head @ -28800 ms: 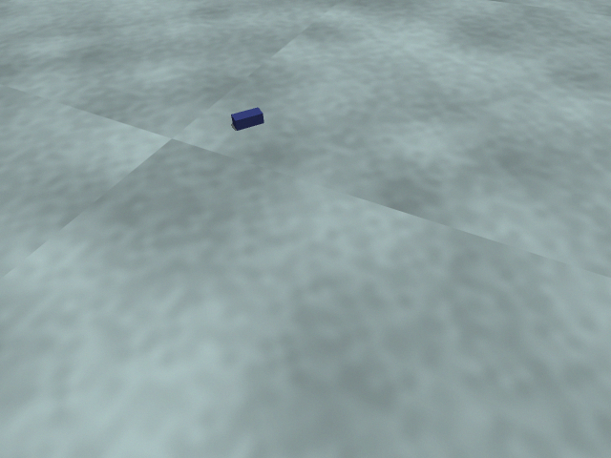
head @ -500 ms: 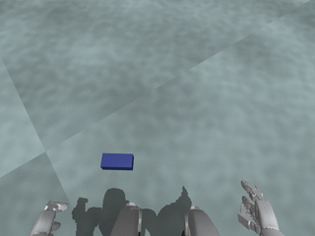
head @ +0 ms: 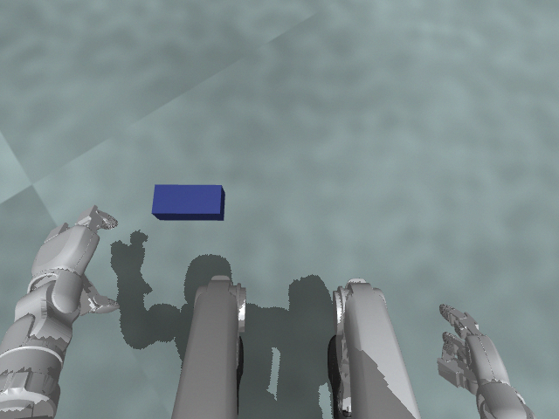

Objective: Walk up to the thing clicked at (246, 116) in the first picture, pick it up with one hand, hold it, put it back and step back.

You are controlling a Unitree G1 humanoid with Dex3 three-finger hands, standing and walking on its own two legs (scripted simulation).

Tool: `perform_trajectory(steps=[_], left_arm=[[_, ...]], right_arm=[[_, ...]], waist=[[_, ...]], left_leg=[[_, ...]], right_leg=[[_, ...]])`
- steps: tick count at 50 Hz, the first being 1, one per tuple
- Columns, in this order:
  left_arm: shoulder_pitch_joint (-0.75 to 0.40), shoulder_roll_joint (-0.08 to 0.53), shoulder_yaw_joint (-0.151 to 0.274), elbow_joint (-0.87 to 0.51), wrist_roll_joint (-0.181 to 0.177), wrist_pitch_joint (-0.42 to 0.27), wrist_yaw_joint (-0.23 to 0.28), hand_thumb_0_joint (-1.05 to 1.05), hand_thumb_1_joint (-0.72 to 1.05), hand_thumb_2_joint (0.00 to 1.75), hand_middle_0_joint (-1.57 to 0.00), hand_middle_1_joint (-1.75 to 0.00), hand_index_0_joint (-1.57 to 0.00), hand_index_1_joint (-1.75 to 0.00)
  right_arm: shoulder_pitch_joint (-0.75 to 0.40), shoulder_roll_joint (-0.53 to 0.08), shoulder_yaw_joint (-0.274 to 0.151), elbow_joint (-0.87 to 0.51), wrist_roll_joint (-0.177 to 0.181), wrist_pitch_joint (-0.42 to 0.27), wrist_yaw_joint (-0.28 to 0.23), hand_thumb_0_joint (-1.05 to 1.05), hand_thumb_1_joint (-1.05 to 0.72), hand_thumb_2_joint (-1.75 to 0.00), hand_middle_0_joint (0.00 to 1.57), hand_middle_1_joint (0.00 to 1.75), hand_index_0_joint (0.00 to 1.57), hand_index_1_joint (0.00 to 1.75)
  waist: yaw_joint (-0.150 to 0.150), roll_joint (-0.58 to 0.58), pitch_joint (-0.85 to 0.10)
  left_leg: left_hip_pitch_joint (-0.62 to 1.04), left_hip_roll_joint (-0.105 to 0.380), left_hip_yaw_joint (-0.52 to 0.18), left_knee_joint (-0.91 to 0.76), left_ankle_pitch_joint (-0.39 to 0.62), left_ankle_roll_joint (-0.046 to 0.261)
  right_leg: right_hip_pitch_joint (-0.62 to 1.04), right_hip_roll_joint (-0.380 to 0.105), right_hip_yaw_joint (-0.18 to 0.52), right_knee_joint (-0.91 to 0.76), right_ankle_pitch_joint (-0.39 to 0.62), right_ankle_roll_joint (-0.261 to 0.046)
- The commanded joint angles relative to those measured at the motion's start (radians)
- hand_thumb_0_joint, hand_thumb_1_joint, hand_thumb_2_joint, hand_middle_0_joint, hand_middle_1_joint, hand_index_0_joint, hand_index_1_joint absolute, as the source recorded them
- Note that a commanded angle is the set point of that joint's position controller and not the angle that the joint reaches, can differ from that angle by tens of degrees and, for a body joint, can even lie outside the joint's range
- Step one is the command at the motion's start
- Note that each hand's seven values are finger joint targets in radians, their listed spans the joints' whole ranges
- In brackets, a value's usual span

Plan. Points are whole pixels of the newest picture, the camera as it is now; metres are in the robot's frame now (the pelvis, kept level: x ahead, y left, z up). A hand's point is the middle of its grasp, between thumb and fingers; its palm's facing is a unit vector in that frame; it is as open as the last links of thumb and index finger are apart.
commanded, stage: rise first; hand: left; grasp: from above
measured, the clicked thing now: (190, 203) +0.53 +0.26 -0.45
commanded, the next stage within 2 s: none
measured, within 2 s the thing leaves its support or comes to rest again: neither
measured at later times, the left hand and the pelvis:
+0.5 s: hand (131, 231) +0.40 +0.32 -0.25, palm faces -0.47 -0.09 -0.88, open 14.2 cm; pelvis -0.03 +0.01 -0.11, yaw -4 degrees
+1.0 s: hand (143, 217) +0.45 +0.32 -0.30, palm faces -0.46 -0.01 -0.89, open 14.1 cm; pelvis -0.02 +0.02 -0.14, yaw -6 degrees
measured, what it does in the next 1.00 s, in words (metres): lowers itself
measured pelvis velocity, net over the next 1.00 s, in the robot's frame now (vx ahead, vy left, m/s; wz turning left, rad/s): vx -0.02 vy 0.02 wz -0.11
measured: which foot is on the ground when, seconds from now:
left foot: down 0.00-1.00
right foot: down 0.00-1.00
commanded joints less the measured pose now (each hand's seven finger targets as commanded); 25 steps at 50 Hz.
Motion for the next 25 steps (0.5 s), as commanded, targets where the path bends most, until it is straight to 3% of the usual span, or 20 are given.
perform_trajectory(steps=[1,3,7,10,14,17,20,21,22,25], left_arm=[[-0.255,0.328,0.086,-0.002,0.096,-0.054,0.036,0.0,-0.59,1.02,-0.1,-1.06,-0.09,-1.07],[-0.319,0.398,0.108,0.044,0.14,-0.075,0.036,0.0,-0.58,1.02,-0.09,-1.06,-0.09,-1.07],[-0.47,0.414,0.072,0.075,0.199,-0.123,0.041,0.0,-0.55,1.03,-0.07,-1.05,-0.07,-1.06],[-0.527,0.488,0.097,0.125,0.246,-0.155,0.059,0.0,-0.53,1.03,-0.05,-1.04,-0.06,-1.04],[-0.609,0.509,0.09,0.172,0.306,-0.193,0.101,0.0,-0.55,1.05,-0.05,-1.02,-0.04,-1.02],[-0.675,0.514,0.068,0.224,0.359,-0.207,0.14,0.0,-0.56,1.05,-0.05,-0.99,-0.04,-1.0],[-0.668,0.525,0.069,0.313,0.406,-0.206,0.18,0.0,-0.56,1.06,-0.06,-0.96,-0.05,-0.98],[-0.689,0.526,0.056,0.332,0.421,-0.207,0.191,0.0,-0.56,1.04,-0.06,-0.97,-0.05,-0.98],[-0.7,0.526,0.056,0.331,0.436,-0.206,0.202,0.0,-0.55,1.04,-0.07,-0.95,-0.06,-0.97],[-0.77,0.546,0.045,0.355,0.481,-0.201,0.226,0.0,-0.54,1.03,-0.07,-0.95,-0.06,-0.96]], right_arm=[[0.168,-0.162,-0.06,-0.033,-0.008,-0.004,0.006,0.0,-0.94,-0.91,0.2,0.3,0.2,0.3],[0.174,-0.173,-0.061,-0.026,-0.015,0.01,0.01,0.0,-0.92,-0.91,0.2,0.3,0.2,0.3],[0.186,-0.176,-0.051,-0.01,-0.023,0.031,0.016,0.0,-0.89,-0.9,0.2,0.3,0.2,0.3],[0.188,-0.186,-0.043,-0.002,-0.031,0.049,0.021,0.0,-0.87,-0.89,0.2,0.3,0.2,0.3],[0.196,-0.192,-0.03,0.009,-0.044,0.081,0.032,0.0,-0.87,-0.89,0.2,0.3,0.2,0.3],[0.2,-0.196,-0.021,0.02,-0.056,0.1,0.037,0.0,-0.87,-0.89,0.2,0.3,0.2,0.3],[0.209,-0.195,-0.012,0.028,-0.064,0.122,0.043,0.0,-0.88,-0.9,0.2,0.3,0.2,0.3],[0.208,-0.2,-0.007,0.032,-0.069,0.126,0.046,0.0,-0.89,-0.9,0.2,0.3,0.2,0.3],[0.216,-0.197,-0.004,0.04,-0.073,0.13,0.05,0.0,-0.89,-0.9,0.2,0.3,0.2,0.3],[0.227,-0.208,-0.003,0.052,-0.084,0.14,0.054,0.0,-0.89,-0.9,0.2,0.3,0.2,0.3]], waist=[[-0.022,-0.006,-0.636],[-0.014,-0.005,-0.657],[-0.039,0.027,-0.632],[-0.035,0.073,-0.607],[-0.053,0.145,-0.582],[-0.085,0.171,-0.543],[-0.086,0.144,-0.527],[-0.099,0.146,-0.519],[-0.092,0.161,-0.537],[-0.115,0.212,-0.573]], left_leg=[[0.307,-0.013,0.088,-0.096,0.275,0.08],[0.255,-0.014,0.092,-0.063,0.222,0.08],[0.199,-0.016,0.097,-0.021,0.106,0.082],[0.176,-0.019,0.088,-0.006,0.05,0.078],[0.184,-0.02,0.058,0.004,0.005,0.072],[0.152,-0.024,0.049,0.017,-0.036,0.073],[0.111,-0.035,0.071,0.059,-0.002,0.078],[0.097,-0.036,0.066,0.069,-0.005,0.079],[0.121,-0.036,0.067,0.079,0.031,0.076],[0.168,-0.032,0.051,0.097,0.087,0.068]], right_leg=[[0.288,0.015,-0.057,-0.171,0.295,-0.058],[0.267,0.015,-0.061,-0.14,0.246,-0.057],[0.181,0.021,-0.075,-0.112,0.123,-0.06],[0.103,0.027,-0.093,-0.068,0.056,-0.066],[-0.006,0.03,-0.123,0.0,0.029,-0.076],[-0.063,0.029,-0.136,0.028,0.014,-0.078],[-0.068,0.029,-0.135,0.032,0.023,-0.078],[-0.088,0.029,-0.138,0.044,0.024,-0.079],[-0.089,0.028,-0.139,0.058,0.059,-0.081],[-0.127,0.025,-0.148,0.1,0.118,-0.083]])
